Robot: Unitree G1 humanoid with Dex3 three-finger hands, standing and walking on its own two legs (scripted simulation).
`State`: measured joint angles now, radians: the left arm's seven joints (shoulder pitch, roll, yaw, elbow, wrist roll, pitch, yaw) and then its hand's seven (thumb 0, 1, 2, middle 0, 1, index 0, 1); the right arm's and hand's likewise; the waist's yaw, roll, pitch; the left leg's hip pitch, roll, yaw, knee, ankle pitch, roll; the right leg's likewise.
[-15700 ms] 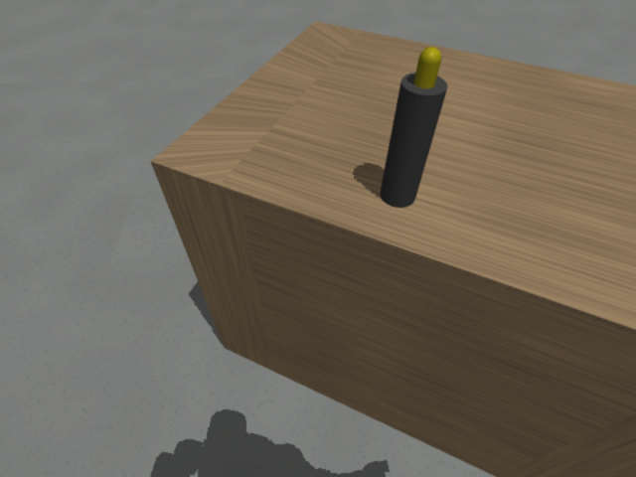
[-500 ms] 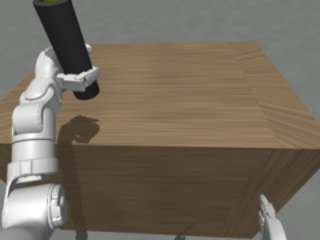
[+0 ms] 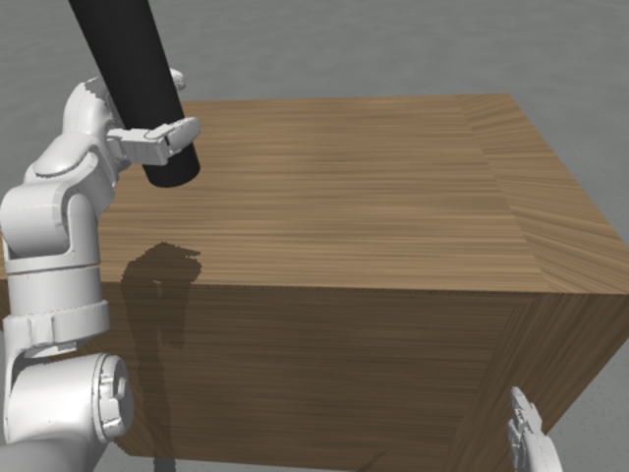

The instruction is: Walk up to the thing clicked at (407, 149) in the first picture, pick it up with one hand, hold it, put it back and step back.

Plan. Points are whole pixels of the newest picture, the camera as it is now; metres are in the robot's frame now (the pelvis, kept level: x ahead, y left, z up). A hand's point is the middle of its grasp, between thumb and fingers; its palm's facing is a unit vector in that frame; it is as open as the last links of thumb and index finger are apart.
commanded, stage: lift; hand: left
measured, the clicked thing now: (134, 64) +0.37 +0.18 +0.37
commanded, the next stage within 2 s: hold in 0.24 s
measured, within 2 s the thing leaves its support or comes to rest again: neither
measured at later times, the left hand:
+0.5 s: hand (146, 111) +0.35 +0.17 +0.33, palm faces +0.09 -1.00 -0.02, open 8.4 cm
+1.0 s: hand (150, 109) +0.34 +0.16 +0.34, palm faces +0.07 -1.00 -0.01, open 8.4 cm
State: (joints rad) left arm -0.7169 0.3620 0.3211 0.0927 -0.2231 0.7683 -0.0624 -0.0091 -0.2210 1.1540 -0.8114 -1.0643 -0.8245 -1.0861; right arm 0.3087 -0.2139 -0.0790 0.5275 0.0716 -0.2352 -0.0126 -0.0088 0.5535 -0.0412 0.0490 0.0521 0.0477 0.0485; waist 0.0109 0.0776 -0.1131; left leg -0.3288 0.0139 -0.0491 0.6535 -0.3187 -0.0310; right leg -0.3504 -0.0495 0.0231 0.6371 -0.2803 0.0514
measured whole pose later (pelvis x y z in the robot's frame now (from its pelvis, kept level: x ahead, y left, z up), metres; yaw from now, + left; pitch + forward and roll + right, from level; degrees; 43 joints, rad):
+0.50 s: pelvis +0.00 +0.00 +0.00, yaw +0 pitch -1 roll +0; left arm -0.74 0.38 0.33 0.01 -0.25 0.87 -0.06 -0.01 -0.22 1.15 -0.81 -1.06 -0.82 -1.09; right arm 0.29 -0.21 -0.09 0.59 0.09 -0.28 -0.01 -0.01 0.55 -0.04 0.05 0.05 0.05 0.05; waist 0.02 0.08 -0.12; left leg -0.33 0.01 -0.05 0.67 -0.32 -0.03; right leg -0.35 -0.05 0.02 0.65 -0.28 0.05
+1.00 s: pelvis -0.01 +0.00 +0.00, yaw +0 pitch -1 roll +0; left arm -0.76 0.37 0.31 -0.03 -0.27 0.94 -0.04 -0.01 -0.22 1.15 -0.81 -1.06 -0.82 -1.09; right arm 0.29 -0.22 -0.10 0.59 0.10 -0.28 0.00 -0.01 0.55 -0.04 0.05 0.05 0.05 0.05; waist 0.03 0.08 -0.13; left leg -0.34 0.01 -0.05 0.68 -0.32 -0.03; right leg -0.36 -0.05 0.02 0.66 -0.28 0.05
